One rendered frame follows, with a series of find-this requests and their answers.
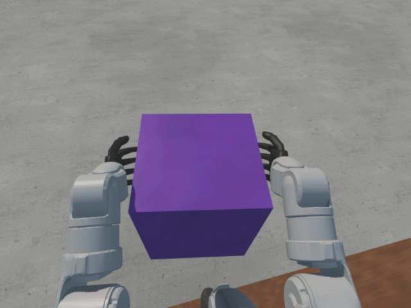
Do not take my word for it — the robot right hand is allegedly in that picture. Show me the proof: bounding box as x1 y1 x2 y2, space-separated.
258 132 288 181

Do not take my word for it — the robot left forearm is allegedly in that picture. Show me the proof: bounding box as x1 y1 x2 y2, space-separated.
55 162 128 308

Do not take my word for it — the robot left hand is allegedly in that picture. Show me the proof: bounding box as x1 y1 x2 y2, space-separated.
105 135 137 185

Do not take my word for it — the robot right shin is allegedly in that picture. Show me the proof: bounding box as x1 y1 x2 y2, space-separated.
208 284 230 306

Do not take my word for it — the carton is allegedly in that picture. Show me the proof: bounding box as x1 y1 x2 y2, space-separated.
128 114 273 259

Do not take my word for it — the robot right thigh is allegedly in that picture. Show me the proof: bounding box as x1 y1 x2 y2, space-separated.
209 288 257 308

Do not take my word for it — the left robot upper arm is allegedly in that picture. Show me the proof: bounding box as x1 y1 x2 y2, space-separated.
58 284 130 308

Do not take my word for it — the robot right forearm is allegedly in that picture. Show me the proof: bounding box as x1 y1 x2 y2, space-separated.
270 157 362 308

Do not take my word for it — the right robot upper arm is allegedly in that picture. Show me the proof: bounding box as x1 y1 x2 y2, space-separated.
284 272 360 308

